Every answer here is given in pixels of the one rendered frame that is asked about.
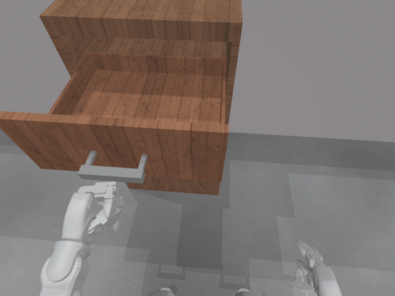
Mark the robot left hand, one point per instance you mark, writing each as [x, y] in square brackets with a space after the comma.
[101, 201]

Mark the cabinet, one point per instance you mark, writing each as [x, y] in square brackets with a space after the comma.
[191, 28]

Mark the robot left forearm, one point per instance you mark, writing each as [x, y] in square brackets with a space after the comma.
[65, 271]

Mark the handle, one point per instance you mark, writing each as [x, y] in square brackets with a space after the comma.
[106, 173]

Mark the drawer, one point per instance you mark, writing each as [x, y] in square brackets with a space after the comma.
[171, 108]

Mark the robot right hand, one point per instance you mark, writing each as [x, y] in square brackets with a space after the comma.
[320, 278]

